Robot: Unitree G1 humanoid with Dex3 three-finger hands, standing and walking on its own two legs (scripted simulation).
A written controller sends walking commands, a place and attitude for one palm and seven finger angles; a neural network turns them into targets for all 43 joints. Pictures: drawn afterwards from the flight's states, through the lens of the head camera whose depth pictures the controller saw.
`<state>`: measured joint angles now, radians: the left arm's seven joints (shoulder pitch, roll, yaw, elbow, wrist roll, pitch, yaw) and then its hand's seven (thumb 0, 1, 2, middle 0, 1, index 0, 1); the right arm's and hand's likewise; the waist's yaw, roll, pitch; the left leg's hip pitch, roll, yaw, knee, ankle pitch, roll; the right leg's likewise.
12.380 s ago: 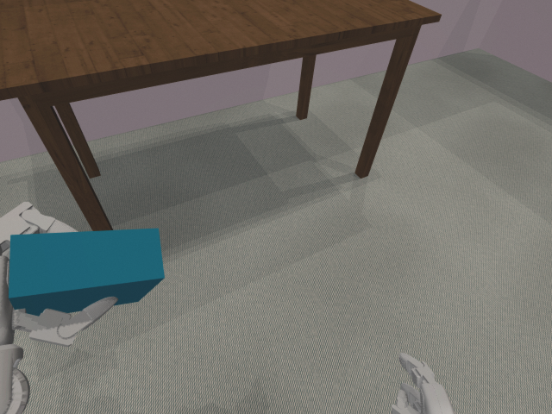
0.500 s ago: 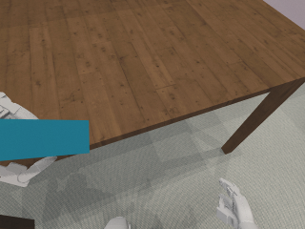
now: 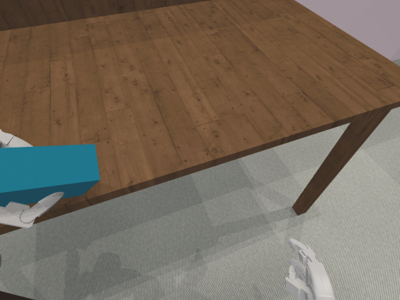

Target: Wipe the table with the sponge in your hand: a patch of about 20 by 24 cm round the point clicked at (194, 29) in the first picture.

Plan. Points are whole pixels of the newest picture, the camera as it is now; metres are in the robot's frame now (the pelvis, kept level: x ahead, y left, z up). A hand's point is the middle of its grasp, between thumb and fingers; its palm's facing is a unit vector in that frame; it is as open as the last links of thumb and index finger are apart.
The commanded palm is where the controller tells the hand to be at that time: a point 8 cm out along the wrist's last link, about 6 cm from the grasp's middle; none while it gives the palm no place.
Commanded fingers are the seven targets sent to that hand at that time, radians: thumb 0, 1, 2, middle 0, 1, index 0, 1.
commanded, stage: come to a stop and stand still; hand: left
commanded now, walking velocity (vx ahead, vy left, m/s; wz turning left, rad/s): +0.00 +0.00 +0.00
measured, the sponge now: (59, 175) +0.26 +0.24 +0.16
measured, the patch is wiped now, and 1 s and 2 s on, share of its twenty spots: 0.00 0.00 0.00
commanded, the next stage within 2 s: look again from close up in 1.36 s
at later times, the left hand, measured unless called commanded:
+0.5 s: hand (2, 227) +0.17 +0.27 +0.17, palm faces +0.41 -0.85 -0.32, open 9.6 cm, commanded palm +0.11 +0.31 +0.18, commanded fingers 0.00 0.10 1.30 -1.20 -1.60 -1.20 -1.60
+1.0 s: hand (6, 212) +0.20 +0.29 +0.16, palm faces +0.45 -0.82 -0.34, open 9.6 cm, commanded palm +0.14 +0.31 +0.18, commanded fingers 0.00 0.10 1.30 -1.20 -1.60 -1.20 -1.60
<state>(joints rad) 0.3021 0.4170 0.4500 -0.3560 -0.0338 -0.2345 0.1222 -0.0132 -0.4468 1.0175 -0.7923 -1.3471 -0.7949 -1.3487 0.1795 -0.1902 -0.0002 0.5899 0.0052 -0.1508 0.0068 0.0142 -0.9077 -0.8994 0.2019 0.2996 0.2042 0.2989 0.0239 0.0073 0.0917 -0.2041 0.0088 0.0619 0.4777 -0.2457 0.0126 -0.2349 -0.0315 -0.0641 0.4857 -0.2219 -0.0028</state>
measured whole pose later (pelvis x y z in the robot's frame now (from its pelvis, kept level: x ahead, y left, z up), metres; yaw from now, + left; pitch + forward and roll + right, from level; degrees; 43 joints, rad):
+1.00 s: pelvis -0.01 +0.02 +0.01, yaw +4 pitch -1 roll -1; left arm 0.37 0.33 0.33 -0.39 -0.01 -0.22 0.09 -0.01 -0.45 1.02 -0.79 -1.35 -0.79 -1.35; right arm 0.18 -0.19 0.02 0.59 -0.01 -0.15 -0.02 0.01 -0.91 -0.90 0.20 0.30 0.21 0.30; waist 0.04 -0.02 0.04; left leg -0.19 -0.03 0.01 0.40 -0.19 0.05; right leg -0.16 0.02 0.04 0.33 -0.15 0.02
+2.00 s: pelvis +0.00 +0.02 +0.00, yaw +5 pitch -2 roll +0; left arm 0.15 0.45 0.40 -0.32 -0.06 0.04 0.02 -0.01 -0.45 1.02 -0.79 -1.35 -0.79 -1.35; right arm 0.21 -0.23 0.05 0.62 -0.02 -0.10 0.03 0.01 -0.91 -0.90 0.20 0.30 0.21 0.30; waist 0.05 0.02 0.00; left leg -0.20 -0.05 0.00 0.46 -0.23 0.04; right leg -0.19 0.01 0.04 0.46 -0.23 0.01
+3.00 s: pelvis -0.01 +0.00 +0.00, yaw +5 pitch -5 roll +0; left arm 0.12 0.68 0.18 -0.49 0.45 0.35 -0.04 -0.01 -0.44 1.03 -0.79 -1.36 -0.79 -1.36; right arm 0.08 -0.26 0.05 0.63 0.03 -0.01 -0.08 0.02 -0.91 -0.90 0.20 0.30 0.20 0.30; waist 0.12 0.10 0.01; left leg -0.16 -0.02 -0.02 0.50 -0.24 0.01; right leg -0.16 0.03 0.02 0.50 -0.25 -0.03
